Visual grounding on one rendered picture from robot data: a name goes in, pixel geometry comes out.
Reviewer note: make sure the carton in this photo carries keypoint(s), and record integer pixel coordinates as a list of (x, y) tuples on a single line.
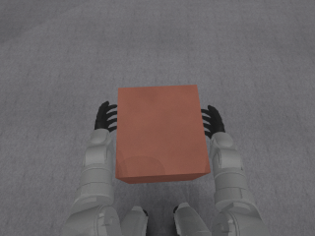
[(160, 135)]

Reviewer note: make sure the left robot upper arm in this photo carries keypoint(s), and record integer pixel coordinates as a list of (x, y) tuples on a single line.
[(99, 220)]

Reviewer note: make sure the robot left forearm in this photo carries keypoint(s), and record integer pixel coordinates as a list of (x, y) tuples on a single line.
[(95, 187)]

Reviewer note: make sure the robot left hand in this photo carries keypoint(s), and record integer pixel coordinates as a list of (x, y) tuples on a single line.
[(101, 117)]

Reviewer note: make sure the robot left shin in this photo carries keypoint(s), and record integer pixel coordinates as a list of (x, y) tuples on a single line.
[(138, 208)]

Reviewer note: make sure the right robot upper arm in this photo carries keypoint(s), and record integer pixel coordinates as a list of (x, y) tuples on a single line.
[(230, 223)]

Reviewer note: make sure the robot right hand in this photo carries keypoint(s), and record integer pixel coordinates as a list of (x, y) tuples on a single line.
[(216, 125)]

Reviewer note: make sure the robot right forearm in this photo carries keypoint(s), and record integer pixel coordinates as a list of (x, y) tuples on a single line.
[(232, 191)]

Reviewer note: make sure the robot left thigh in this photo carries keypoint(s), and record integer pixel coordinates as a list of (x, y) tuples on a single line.
[(134, 223)]

